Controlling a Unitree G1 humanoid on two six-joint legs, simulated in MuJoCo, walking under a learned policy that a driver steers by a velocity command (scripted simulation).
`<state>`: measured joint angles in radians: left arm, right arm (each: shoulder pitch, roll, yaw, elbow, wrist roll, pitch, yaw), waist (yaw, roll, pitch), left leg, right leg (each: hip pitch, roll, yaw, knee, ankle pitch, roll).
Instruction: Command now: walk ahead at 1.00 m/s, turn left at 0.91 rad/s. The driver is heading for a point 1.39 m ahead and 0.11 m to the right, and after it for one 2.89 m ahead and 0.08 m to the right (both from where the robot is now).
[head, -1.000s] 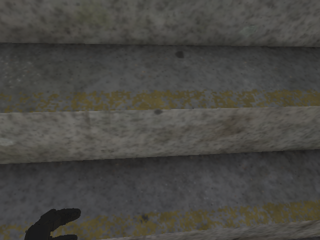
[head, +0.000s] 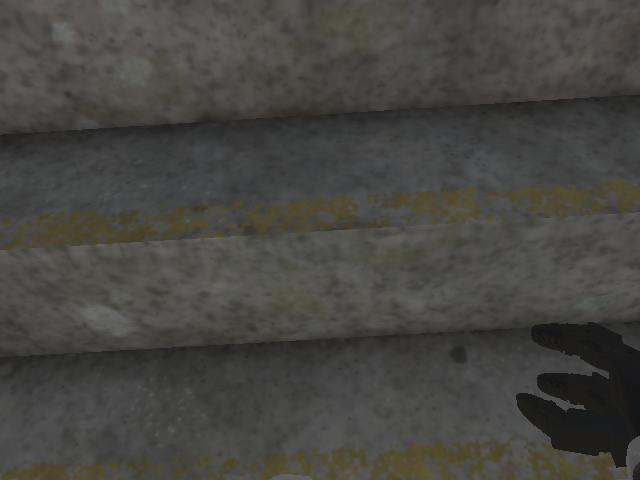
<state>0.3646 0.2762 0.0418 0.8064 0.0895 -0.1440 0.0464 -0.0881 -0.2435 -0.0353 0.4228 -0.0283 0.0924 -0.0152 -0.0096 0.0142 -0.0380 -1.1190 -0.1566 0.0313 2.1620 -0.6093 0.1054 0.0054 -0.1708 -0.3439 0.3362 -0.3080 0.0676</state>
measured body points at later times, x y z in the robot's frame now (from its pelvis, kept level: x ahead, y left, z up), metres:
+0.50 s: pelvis +0.04 +0.12 +0.14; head +0.06 +0.11 +0.59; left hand +0.14 +0.39 +0.04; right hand +0.28 -0.10 +0.06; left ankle +0.11 +0.18 -0.51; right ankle -0.15 -0.04 -0.44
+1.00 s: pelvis -0.02 +0.16 +0.13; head -0.05 +0.13 +0.58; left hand +0.09 +0.43 +0.04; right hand +0.21 -0.07 +0.07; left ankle +0.10 +0.18 -0.50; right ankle -0.10 +0.14 -0.52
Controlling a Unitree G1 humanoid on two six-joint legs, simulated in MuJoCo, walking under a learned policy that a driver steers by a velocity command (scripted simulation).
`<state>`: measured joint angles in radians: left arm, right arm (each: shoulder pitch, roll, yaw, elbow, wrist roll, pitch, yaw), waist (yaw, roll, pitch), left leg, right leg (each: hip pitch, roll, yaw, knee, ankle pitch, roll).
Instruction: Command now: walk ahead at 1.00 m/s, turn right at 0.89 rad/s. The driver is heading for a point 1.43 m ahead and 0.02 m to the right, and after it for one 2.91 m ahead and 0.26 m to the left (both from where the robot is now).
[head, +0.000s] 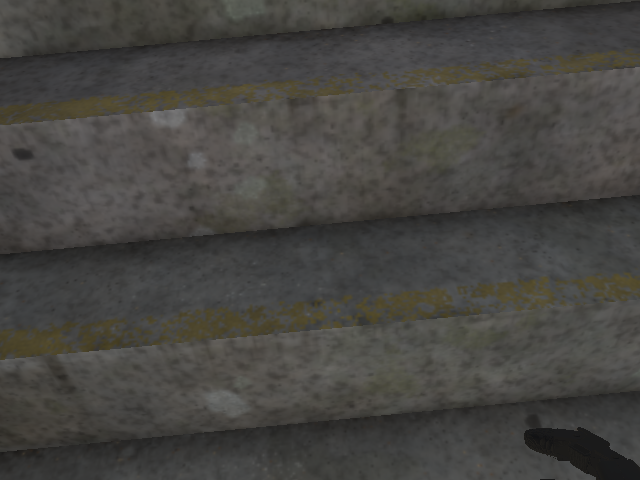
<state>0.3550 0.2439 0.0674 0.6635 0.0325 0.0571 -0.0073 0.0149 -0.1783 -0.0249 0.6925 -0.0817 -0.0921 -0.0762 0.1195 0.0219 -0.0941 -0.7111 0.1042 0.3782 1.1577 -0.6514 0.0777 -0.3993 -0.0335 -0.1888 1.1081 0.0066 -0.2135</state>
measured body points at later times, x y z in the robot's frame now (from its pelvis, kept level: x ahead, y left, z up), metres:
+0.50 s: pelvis -0.04 +0.00 -0.13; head -0.02 -0.05 +0.31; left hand +0.05 +0.27 -0.23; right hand +0.24 -0.23 -0.12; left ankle +0.01 +0.12 -0.43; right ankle -0.12 -0.01 -0.88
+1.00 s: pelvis +0.05 -0.04 -0.03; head +0.05 -0.07 +0.42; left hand +0.35 +0.09 -0.06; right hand +0.18 -0.32 -0.11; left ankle +0.08 +0.09 -0.63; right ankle +0.01 -0.12 -0.62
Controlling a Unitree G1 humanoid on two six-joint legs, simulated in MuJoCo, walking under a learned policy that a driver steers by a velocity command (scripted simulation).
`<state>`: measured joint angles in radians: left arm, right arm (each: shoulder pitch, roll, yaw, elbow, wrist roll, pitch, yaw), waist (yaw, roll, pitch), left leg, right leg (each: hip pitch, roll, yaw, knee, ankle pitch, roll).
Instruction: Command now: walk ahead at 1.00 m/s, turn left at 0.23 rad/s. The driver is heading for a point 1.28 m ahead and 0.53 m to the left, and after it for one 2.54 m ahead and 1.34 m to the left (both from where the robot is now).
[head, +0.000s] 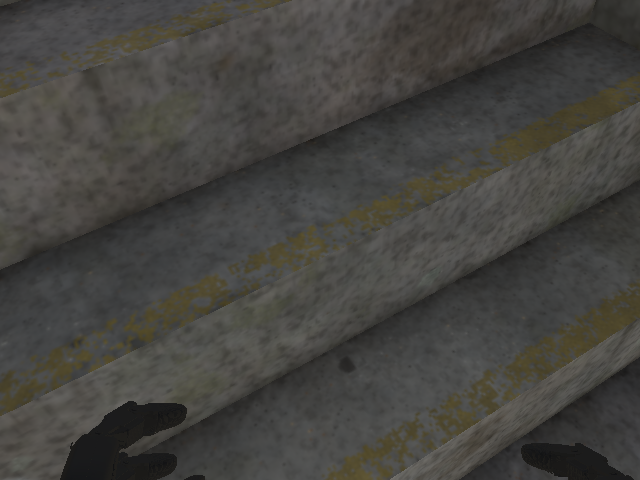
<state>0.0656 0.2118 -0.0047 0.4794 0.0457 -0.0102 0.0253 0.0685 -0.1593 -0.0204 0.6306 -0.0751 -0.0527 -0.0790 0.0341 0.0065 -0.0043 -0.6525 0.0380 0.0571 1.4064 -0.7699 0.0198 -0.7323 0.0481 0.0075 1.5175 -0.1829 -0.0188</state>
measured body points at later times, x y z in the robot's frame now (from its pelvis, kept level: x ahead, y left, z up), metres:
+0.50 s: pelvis -0.01 -0.04 -0.09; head +0.04 -0.10 +0.36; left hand -0.22 +0.08 -0.19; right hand +0.32 +0.03 -0.12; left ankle -0.06 +0.10 -0.43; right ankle -0.03 -0.15 -0.84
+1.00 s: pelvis +0.03 +0.05 +0.09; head +0.02 +0.02 +0.54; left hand +0.16 +0.32 +0.07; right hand +0.19 -0.10 -0.07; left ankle +0.06 +0.15 -0.60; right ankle +0.05 -0.09 -0.46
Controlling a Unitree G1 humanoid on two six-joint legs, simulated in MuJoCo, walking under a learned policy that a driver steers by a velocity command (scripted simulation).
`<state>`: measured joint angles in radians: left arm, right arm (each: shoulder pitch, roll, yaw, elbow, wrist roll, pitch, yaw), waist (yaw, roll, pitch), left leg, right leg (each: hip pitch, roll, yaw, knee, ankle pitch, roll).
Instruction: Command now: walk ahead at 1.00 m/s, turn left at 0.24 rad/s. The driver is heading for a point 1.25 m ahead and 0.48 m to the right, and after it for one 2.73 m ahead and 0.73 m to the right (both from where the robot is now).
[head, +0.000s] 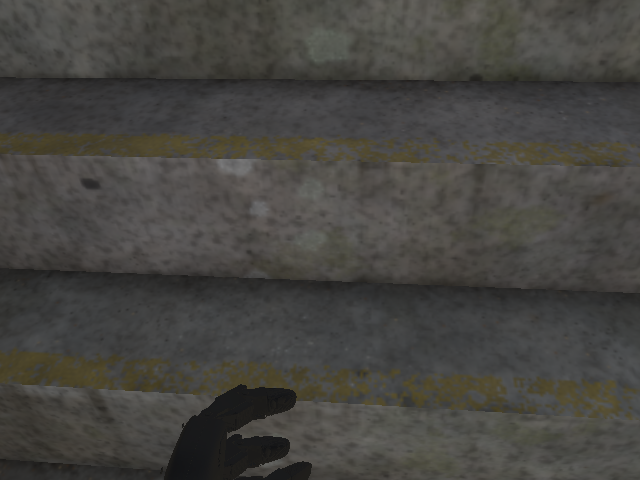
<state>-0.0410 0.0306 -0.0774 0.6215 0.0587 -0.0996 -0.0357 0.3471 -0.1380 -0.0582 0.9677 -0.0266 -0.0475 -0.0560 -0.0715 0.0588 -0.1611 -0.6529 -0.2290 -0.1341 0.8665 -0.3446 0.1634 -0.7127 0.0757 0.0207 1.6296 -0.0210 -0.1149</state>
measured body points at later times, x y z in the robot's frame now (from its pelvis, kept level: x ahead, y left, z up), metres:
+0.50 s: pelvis +0.09 +0.01 +0.04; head +0.09 +0.01 +0.49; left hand +0.04 +0.25 -0.10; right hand +0.35 -0.18 +0.00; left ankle +0.12 +0.13 -0.39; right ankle +0.03 -0.13 -0.69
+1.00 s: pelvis +0.29 +0.13 +0.21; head +0.29 +0.11 +0.66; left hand +0.64 +0.30 +0.21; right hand +0.29 -0.17 +0.09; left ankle +0.24 +0.26 -0.45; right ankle +0.21 +0.08 -0.27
